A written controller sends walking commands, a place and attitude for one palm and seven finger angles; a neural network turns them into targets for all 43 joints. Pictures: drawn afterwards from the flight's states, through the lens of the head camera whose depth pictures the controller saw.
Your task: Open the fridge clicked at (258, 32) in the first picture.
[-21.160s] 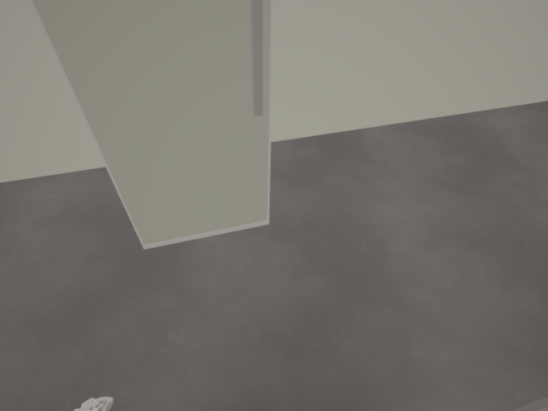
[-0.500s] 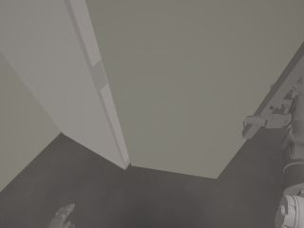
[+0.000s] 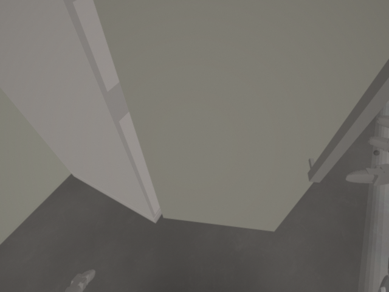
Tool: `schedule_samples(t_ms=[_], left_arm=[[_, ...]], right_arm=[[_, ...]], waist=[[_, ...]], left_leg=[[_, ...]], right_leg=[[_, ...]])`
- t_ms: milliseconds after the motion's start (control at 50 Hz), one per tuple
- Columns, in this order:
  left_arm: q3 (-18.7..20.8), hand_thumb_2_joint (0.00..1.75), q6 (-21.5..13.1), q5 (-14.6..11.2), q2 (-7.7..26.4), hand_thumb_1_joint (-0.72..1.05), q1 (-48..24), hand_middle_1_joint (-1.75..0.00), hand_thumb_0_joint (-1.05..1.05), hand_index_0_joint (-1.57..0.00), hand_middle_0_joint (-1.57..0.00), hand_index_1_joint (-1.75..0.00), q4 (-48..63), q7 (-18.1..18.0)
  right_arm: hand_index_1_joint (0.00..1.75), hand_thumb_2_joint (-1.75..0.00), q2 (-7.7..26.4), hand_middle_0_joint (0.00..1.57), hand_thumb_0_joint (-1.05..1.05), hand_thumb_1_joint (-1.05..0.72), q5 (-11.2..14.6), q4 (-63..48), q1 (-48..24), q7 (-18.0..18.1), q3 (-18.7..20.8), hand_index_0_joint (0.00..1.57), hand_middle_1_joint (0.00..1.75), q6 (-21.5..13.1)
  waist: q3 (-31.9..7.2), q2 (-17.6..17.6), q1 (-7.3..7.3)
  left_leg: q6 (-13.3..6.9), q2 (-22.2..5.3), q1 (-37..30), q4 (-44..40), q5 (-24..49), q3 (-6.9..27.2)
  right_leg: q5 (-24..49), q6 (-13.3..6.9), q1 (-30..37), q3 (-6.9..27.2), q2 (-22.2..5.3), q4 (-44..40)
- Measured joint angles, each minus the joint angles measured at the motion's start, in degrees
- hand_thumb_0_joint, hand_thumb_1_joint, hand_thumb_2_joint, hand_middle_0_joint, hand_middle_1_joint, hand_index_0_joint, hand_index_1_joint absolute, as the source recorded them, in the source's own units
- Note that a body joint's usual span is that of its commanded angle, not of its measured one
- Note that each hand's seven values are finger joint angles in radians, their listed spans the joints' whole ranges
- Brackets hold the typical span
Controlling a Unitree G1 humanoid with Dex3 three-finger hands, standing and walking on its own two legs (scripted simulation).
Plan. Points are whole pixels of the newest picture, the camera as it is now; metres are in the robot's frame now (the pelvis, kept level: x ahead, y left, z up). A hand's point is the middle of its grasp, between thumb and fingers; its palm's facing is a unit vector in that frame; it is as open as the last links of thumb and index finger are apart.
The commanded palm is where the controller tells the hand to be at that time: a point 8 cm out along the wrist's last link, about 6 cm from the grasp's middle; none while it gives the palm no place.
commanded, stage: slip the hand off the handle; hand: right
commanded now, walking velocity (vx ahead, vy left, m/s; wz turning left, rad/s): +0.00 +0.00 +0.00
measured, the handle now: (345, 124) +0.45 -0.27 +0.11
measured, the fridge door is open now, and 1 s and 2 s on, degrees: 69 69 69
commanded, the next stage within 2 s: draw the hand back to the body in 1.02 s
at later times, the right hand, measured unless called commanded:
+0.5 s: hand out of the picture +0.36 -0.36 +0.10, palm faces +0.30 +0.93 -0.19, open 14.7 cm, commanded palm +0.31 -0.39 +0.11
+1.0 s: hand out of the picture +0.26 -0.34 +0.09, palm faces +0.35 +0.92 -0.19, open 14.7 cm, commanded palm +0.22 -0.37 +0.11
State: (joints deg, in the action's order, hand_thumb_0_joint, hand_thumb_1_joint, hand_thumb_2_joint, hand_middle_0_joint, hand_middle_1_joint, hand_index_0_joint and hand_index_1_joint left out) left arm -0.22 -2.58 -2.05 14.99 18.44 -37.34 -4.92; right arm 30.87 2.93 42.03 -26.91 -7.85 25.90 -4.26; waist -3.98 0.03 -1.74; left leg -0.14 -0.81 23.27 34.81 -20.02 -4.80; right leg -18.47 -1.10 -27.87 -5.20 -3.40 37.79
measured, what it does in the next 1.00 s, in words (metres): stands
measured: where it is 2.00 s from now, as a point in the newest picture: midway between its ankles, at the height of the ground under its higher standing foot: outside the picture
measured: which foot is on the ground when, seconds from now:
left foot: down 0.00-1.00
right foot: down 0.00-1.00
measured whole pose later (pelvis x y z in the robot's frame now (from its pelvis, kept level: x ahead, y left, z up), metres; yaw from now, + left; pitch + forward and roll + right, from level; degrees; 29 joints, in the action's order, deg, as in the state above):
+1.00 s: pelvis -0.02 -0.01 +0.00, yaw -1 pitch +5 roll +2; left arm -2.1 -8.0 -2.7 14.2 14.8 -33.7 -5.8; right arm 26.8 10.5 17.4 -2.9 -10.9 25.8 0.2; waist -5.0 1.1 1.7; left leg 0.8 -1.8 20.6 35.2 -19.4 -5.7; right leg -18.1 -2.2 -26.3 -4.1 -2.2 39.2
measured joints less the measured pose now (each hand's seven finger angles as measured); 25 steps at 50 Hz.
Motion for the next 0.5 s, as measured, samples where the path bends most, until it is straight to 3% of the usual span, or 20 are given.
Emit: schedule_samples(t_ms=[120,240,380,500], left_arm=[[0.03,0.90,0.21,-0.28,0.94,0.90,0.66,-0.30,0.01,-0.20,-0.21,-0.30,-0.30,-0.55],[-0.10,0.90,-0.27,-0.19,1.26,0.90,0.88,-0.30,0.01,-0.20,-0.21,-0.30,-0.42,-1.03],[-0.91,0.90,-0.44,-0.09,1.16,0.90,1.08,-0.30,0.01,-0.20,-0.21,-0.30,0.06,-1.19],[-0.59,0.90,-0.37,-0.42,1.12,0.90,2.56,-0.30,0.01,-0.20,-0.21,-0.30,1.01,-0.63]], right_arm=[[1.15,-0.20,2.18,0.25,-0.02,0.55,0.62,2.11,-0.19,-2.57,0.97,0.26,1.15,0.17],[1.15,-0.20,3.69,0.25,-0.02,0.55,0.33,4.42,-1.85,-3.88,1.48,0.26,1.15,-1.89],[1.15,-0.20,6.80,0.25,-0.02,0.55,-0.38,9.83,-4.78,-6.13,3.01,0.26,1.15,-2.82],[1.14,-0.20,5.74,0.25,-0.02,0.55,2.28,5.15,0.04,-7.50,3.13,0.26,1.15,-3.77]], waist=[[-0.04,0.02,0.04],[0.30,-0.16,-0.14],[0.26,-0.33,-0.98],[-0.27,0.20,-0.55]], left_leg=[[0.04,-0.06,0.64,0.41,0.06,-0.47],[0.05,-0.07,1.61,1.05,0.26,-0.87],[0.17,-0.02,3.25,1.72,0.66,-0.84],[0.50,0.04,3.49,1.50,1.03,-0.19]], right_leg=[[0.03,-0.13,-1.01,0.50,0.06,0.75],[0.18,-0.26,-2.32,0.96,0.05,1.74],[0.43,-0.52,-4.05,0.99,-0.05,2.63],[0.26,-0.88,-4.20,0.37,-0.16,2.81]])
